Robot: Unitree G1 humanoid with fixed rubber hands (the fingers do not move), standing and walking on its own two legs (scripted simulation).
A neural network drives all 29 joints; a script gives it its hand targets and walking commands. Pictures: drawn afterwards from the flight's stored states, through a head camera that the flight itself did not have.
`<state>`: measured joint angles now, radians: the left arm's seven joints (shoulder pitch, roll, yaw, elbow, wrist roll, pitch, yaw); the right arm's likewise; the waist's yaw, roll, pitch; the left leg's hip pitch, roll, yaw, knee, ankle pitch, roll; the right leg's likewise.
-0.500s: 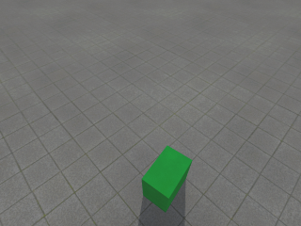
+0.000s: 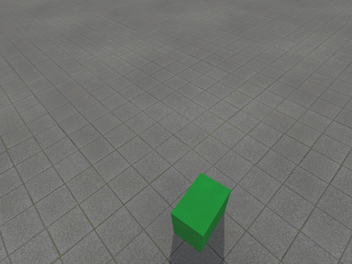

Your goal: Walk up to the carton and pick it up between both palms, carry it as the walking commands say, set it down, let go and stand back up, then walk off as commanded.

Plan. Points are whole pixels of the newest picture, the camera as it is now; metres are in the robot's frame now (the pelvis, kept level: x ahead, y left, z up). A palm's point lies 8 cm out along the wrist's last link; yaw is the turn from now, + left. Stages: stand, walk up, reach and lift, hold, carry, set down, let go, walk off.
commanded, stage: walk up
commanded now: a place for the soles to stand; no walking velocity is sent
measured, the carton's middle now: (200, 212) +0.51 -0.06 -0.62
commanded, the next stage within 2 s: none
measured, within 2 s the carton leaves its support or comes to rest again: neither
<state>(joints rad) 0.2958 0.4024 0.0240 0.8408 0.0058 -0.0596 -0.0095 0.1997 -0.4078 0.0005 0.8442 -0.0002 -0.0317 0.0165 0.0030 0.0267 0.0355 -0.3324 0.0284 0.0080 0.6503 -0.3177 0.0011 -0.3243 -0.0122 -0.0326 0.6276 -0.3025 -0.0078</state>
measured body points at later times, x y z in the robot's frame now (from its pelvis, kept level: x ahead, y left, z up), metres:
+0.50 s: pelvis +0.01 +0.12 -0.01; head +0.04 +0.06 +0.43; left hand +0.08 +0.47 -0.07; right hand +0.11 -0.21 -0.14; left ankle +0.05 +0.23 -0.70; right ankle +0.02 -0.12 -0.72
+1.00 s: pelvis +0.07 +0.22 +0.00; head +0.12 +0.20 +0.44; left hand +0.20 +0.56 -0.09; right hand +0.03 -0.10 -0.12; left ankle +0.07 +0.25 -0.72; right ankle +0.08 +0.07 -0.69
